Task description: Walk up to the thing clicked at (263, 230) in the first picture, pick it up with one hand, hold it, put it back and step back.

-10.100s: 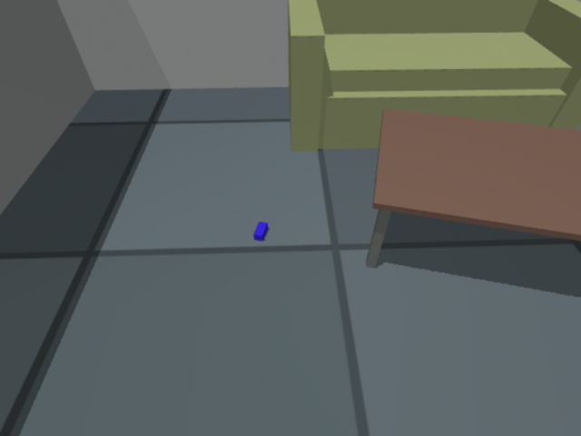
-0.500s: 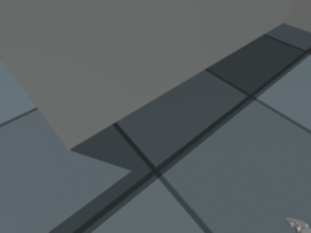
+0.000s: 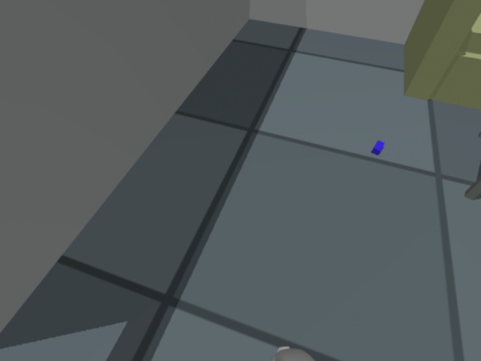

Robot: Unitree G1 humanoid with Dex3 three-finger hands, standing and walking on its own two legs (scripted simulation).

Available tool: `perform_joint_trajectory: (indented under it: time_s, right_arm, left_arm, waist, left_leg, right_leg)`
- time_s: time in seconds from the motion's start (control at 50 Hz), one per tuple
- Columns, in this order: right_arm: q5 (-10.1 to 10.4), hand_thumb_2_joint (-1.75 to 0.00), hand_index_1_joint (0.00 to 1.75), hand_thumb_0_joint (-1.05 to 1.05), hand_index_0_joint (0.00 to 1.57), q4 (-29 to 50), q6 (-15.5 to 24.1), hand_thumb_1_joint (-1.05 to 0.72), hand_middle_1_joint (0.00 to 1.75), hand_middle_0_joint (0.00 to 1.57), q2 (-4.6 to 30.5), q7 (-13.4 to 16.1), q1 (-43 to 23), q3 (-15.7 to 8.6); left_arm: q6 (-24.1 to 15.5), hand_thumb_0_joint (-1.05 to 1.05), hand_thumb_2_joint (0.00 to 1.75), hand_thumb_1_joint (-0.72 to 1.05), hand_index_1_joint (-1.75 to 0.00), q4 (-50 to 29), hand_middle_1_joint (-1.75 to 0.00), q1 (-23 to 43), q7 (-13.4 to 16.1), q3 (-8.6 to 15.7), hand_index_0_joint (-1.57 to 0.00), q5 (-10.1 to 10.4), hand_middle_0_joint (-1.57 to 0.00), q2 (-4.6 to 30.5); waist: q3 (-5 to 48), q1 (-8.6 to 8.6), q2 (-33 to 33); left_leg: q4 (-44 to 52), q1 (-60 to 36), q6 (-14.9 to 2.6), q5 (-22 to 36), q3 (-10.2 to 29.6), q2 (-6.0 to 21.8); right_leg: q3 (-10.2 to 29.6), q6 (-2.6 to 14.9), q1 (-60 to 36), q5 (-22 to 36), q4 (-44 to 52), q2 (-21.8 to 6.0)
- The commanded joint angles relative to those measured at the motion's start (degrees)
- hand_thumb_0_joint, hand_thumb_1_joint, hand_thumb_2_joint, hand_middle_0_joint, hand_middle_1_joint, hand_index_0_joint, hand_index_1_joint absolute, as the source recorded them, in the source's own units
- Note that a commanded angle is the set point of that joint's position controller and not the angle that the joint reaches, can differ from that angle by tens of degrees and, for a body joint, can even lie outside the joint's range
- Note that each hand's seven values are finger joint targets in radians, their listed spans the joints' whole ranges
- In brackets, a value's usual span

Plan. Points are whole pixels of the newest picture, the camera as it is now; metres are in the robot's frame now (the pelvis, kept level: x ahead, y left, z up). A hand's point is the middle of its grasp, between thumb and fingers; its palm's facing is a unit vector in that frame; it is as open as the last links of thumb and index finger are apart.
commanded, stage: walk up
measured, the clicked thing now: (377, 147) +1.29 -0.94 -0.75
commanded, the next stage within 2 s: none
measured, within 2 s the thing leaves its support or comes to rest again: neither
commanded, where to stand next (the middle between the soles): +0.08 -0.03 m, yaw -49 degrees
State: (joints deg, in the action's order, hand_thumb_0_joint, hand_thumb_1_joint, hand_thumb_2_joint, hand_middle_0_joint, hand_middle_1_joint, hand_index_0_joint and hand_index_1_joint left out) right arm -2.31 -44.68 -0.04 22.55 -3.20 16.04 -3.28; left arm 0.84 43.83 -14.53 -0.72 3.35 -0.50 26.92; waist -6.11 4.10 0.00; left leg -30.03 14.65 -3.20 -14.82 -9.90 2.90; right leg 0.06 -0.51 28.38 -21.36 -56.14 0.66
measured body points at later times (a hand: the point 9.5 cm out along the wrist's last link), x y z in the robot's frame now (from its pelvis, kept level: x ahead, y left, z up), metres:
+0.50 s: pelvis +0.04 +0.04 -0.04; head +0.10 +0.02 +0.40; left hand +0.28 +0.27 -0.14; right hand +0.06 -0.30 -0.13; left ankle +0.13 +0.14 -0.74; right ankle +0.05 -0.12 -0.73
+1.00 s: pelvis +0.01 +0.04 -0.03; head +0.03 +0.01 +0.42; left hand +0.29 +0.24 -0.13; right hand -0.14 -0.27 -0.14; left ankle +0.13 +0.12 -0.71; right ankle -0.06 -0.08 -0.74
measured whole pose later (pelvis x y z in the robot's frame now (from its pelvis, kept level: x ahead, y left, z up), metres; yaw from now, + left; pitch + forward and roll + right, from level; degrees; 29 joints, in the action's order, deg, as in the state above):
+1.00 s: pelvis +0.01 +0.04 -0.03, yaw -40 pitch -2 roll -1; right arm -0.7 -46.0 -0.2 26.9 0.0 15.2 -3.2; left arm -0.4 44.7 -17.0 -0.2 3.1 -1.4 23.9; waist -5.6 0.4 2.3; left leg -56.7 27.8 -0.9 -27.7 -1.6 4.5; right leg 5.3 -0.3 21.5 -22.9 -46.3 2.5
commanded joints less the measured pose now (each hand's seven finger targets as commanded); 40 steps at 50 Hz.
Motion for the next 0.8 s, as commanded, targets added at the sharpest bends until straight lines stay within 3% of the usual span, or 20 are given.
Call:
perform_joint_trajectory:
  time_s: [0.0, 0.08, 0.12, 0.14, 0.16, 0.18, 0.2, 0.22, 0.26, 0.3, 0.38, 0.44, 0.46, 0.48, 0.5, 0.54, 0.58, 0.68, 0.76, 0.78]
  right_arm:
    - [0.29, -0.90, 0.30, 0.00, 0.20, 6.11, 1.52, -0.90, 0.30, 0.20, 14.82, 0.96, -0.60, -4.58]
    - [0.84, -0.90, 0.30, 0.00, 0.20, 7.84, 0.18, -0.90, 0.30, 0.20, 14.57, 0.86, -1.20, -4.66]
    - [2.65, -0.90, 0.30, 0.00, 0.20, 9.41, -0.73, -0.90, 0.30, 0.20, 13.16, 0.96, -1.99, -4.54]
    - [3.12, -0.90, 0.30, 0.00, 0.20, 9.99, -0.96, -0.90, 0.30, 0.20, 11.81, 0.89, -2.97, -4.09]
    - [3.17, -0.90, 0.30, 0.00, 0.20, 11.24, -1.05, -0.90, 0.30, 0.20, 8.55, 0.73, -2.65, -3.17]
    - [3.18, -0.90, 0.30, 0.00, 0.20, 12.47, -1.13, -0.90, 0.30, 0.20, 9.55, 1.40, -3.73, -2.99]
    - [2.95, -0.90, 0.30, 0.00, 0.20, 11.56, -1.27, -0.90, 0.30, 0.20, 11.89, 2.28, -4.21, -3.93]
    - [3.32, -0.90, 0.30, 0.00, 0.20, 10.06, -1.23, -0.90, 0.30, 0.20, 11.63, 2.67, -3.69, -3.86]
    - [3.38, -0.90, 0.30, 0.00, 0.20, 8.15, -1.11, -0.90, 0.30, 0.20, 10.93, 2.80, -1.72, -3.46]
    - [2.71, -0.90, 0.30, 0.00, 0.20, 7.71, -1.24, -0.90, 0.30, 0.20, 11.37, 2.91, -1.39, -3.77]
    - [2.84, -0.90, 0.30, 0.00, 0.20, 8.58, -0.54, -0.90, 0.30, 0.20, 10.83, 3.88, -3.53, -3.80]
    - [1.55, -0.90, 0.30, 0.00, 0.20, 5.65, 0.87, -0.90, 0.30, 0.20, 10.30, 4.36, 4.82, -4.33]
    - [0.29, -0.90, 0.30, 0.00, 0.20, 6.03, 1.37, -0.90, 0.30, 0.20, 15.41, 4.83, 5.86, -5.56]
    - [1.02, -0.90, 0.30, 0.00, 0.20, 7.59, 1.47, -0.90, 0.30, 0.20, 20.48, 4.80, 2.29, -6.71]
    - [1.56, -0.90, 0.30, 0.00, 0.20, 8.62, 1.57, -0.90, 0.30, 0.20, 23.02, 4.61, -1.46, -7.75]
    - [1.09, -0.90, 0.30, 0.00, 0.20, 9.16, 2.04, -0.90, 0.30, 0.20, 16.50, 5.26, -4.27, -5.68]
    - [1.10, -0.90, 0.30, 0.00, 0.20, 8.83, 2.33, -0.90, 0.30, 0.20, 16.63, 5.33, -4.95, -5.26]
    - [0.19, -0.90, 0.30, 0.00, 0.20, 7.86, 2.68, -0.90, 0.30, 0.20, 19.09, 4.35, 1.03, -5.55]
    - [0.87, -0.90, 0.30, 0.00, 0.20, 8.50, 1.41, -0.90, 0.30, 0.20, 17.61, 3.38, -2.39, -4.42]
    - [1.12, -0.90, 0.30, 0.00, 0.20, 8.57, 1.25, -0.90, 0.30, 0.20, 14.12, 3.32, -1.41, -3.34]
  left_arm:
    - [-1.32, 0.00, 0.90, 0.90, -0.30, -6.25, -0.30, 1.14, -0.47, 2.10, -0.20, -0.13, -0.20, 7.22]
    - [-1.88, 0.00, 0.90, 0.90, -0.30, -5.99, -0.30, -0.78, 0.79, 2.05, -0.20, -0.10, -0.20, 6.91]
    - [-2.39, 0.00, 0.90, 0.90, -0.30, -4.49, -0.30, -3.64, 1.21, 2.60, -0.20, -0.32, -0.20, 7.68]
    - [-2.99, 0.00, 0.90, 0.90, -0.30, -3.66, -0.30, -8.26, 1.76, 3.61, -0.20, -0.56, -0.20, 10.06]
    - [-3.74, 0.00, 0.90, 0.90, -0.30, -4.29, -0.30, -9.78, 2.51, 4.93, -0.20, -1.03, -0.20, 15.23]
    - [-4.06, 0.00, 0.90, 0.90, -0.30, -6.13, -0.30, -8.66, 2.98, 4.87, -0.20, -0.89, -0.20, 17.20]
    - [-3.73, 0.00, 0.90, 0.90, -0.30, -6.66, -0.30, -5.87, 3.45, 4.55, -0.20, -0.03, -0.20, 16.14]
    - [-3.48, 0.00, 0.90, 0.90, -0.30, -7.28, -0.30, -2.88, 3.85, 3.75, -0.20, 0.56, -0.20, 13.80]
    - [-2.83, 0.00, 0.90, 0.90, -0.30, -8.47, -0.30, 0.32, 4.29, 2.76, -0.20, 0.02, -0.20, 11.06]
    - [-2.27, 0.00, 0.90, 0.90, -0.30, -9.51, -0.30, 0.19, 4.01, 2.76, -0.20, -0.40, -0.20, 10.44]
    - [-1.30, 0.00, 0.90, 0.90, -0.30, -11.23, -0.30, -0.82, 3.44, 3.29, -0.20, -1.42, -0.20, 11.08]
    - [0.12, 0.00, 0.90, 0.90, -0.30, -13.71, -0.30, 5.33, 2.72, 2.92, -0.20, -0.60, -0.20, 9.26]
    - [0.28, 0.00, 0.90, 0.90, -0.30, -14.85, -0.30, 4.71, 2.69, 1.85, -0.20, -0.31, -0.20, 4.86]
    - [0.57, 0.00, 0.90, 0.90, -0.30, -14.12, -0.30, 2.07, 3.12, 2.19, -0.20, -1.15, -0.20, 6.52]
    - [0.74, 0.00, 0.90, 0.90, -0.30, -12.56, -0.30, 2.26, 3.32, 2.89, -0.20, -1.86, -0.20, 10.67]
    - [0.61, 0.00, 0.90, 0.90, -0.30, -9.46, -0.30, 0.99, 1.99, 4.37, -0.20, -1.01, -0.20, 10.73]
    - [0.79, 0.00, 0.90, 0.90, -0.30, -8.19, -0.30, -1.05, 0.10, 4.55, -0.20, -0.16, -0.20, 9.02]
    - [-0.17, 0.00, 0.90, 0.90, -0.30, -7.98, -0.30, 2.17, -1.74, 4.50, -0.20, -0.32, -0.20, 7.22]
    - [-1.51, 0.00, 0.90, 0.90, -0.30, -2.37, -0.30, -6.45, -0.24, 5.10, -0.20, -0.62, -0.20, 7.15]
    - [-2.19, 0.00, 0.90, 0.90, -0.30, -0.97, -0.30, -9.51, 0.41, 6.20, -0.20, -1.11, -0.20, 9.92]
  waist:
    - [4.83, -0.14, 8.11]
    - [8.93, -1.13, 9.67]
    - [9.66, -3.47, 7.14]
    - [12.41, -7.03, 3.14]
    - [11.54, -7.73, -10.12]
    - [9.36, -7.29, -11.65]
    - [9.54, -6.58, -7.59]
    - [9.51, -5.02, -5.21]
    - [10.88, -2.96, -7.80]
    - [11.33, -3.13, -7.78]
    - [11.46, -4.56, -9.75]
    - [10.73, 1.01, -5.36]
    - [9.63, 1.66, 7.91]
    - [9.69, -0.19, 13.76]
    - [7.46, -0.77, 12.49]
    - [4.27, -3.36, 5.03]
    - [5.00, -4.01, 11.02]
    - [9.63, -0.64, 12.16]
    - [9.04, -5.43, 10.77]
    - [10.35, -7.05, 3.50]
  left_leg:
    - [10.55, -9.23, -6.74, 7.37, 11.13, 14.52]
    - [-0.40, -8.21, -5.55, 23.90, 5.35, 15.15]
    - [-9.71, -2.12, -3.38, 21.74, 1.28, 12.90]
    - [-20.89, 4.14, -1.58, 18.42, 0.11, 10.14]
    - [-33.10, 20.12, 2.00, -4.53, -0.29, 2.79]
    - [-37.94, 27.49, 4.54, -23.19, 7.09, -1.79]
    - [-40.45, 24.29, 4.89, -24.09, 12.83, 1.26]
    - [-38.30, 23.66, 4.82, -21.59, 13.93, 2.18]
    - [-34.93, 18.53, 3.90, -15.66, 10.96, 1.71]
    - [-33.85, 14.77, 3.40, -13.01, 9.59, -0.03]
    - [-24.56, 11.52, 2.04, -11.87, 9.54, -2.08]
    - [-3.68, -5.90, 0.19, 0.15, 10.47, -3.28]
    - [3.14, -10.18, -2.88, 2.70, 26.13, 9.35]
    - [8.18, -5.35, -10.15, 10.48, 41.03, 27.00]
    - [9.95, 0.04, -16.32, 8.81, 45.95, 31.38]
    - [4.48, 2.34, -11.94, 12.09, 29.58, 20.45]
    - [3.42, 3.70, -8.85, 8.69, 19.90, 15.64]
    - [-0.58, -4.24, -8.99, 5.56, 14.83, 15.71]
    - [-10.02, 5.00, -5.22, 5.64, 9.26, 13.39]
    - [-20.51, 11.97, -2.48, 1.76, 6.87, 11.12]
  right_leg:
    - [-1.66, -0.01, 2.67, 1.65, 8.72, -2.46]
    - [-5.19, 0.93, -6.66, 3.04, 17.18, 0.36]
    - [-5.62, 2.71, -14.46, 7.76, 24.15, 2.26]
    - [1.71, 5.75, -23.57, 6.50, 28.84, 0.41]
    - [24.52, 11.26, -31.66, 15.24, 32.61, -12.20]
    - [40.13, 20.57, -29.88, 32.14, 30.85, -21.00]
    - [37.17, 22.17, -24.96, 35.52, 30.09, -21.18]
    - [27.86, 19.31, -25.43, 41.28, 27.13, -16.74]
    - [20.53, 14.32, -20.44, 45.03, 22.73, -11.56]
    - [18.34, 12.85, -16.02, 45.40, 20.72, -7.74]
    - [22.54, 13.86, -12.32, 42.16, 18.01, -6.92]
    - [17.33, 8.12, 2.34, 28.11, 8.34, -1.17]
    - [11.92, 3.47, 12.09, 11.10, -2.40, 5.93]
    - [9.31, 0.54, 13.23, -12.13, -11.73, 6.73]
    - [11.21, 0.08, 11.75, -13.04, -19.24, 3.45]
    - [9.92, 0.13, 9.35, -7.36, -22.95, 1.28]
    - [6.59, 0.63, 6.47, -3.27, -17.40, 0.29]
    - [0.10, -0.49, 1.03, -8.91, 3.59, -0.31]
    - [-5.28, 1.64, -14.57, 1.03, 23.76, 3.39]
    - [1.49, 3.09, -22.55, -0.05, 27.15, 1.57]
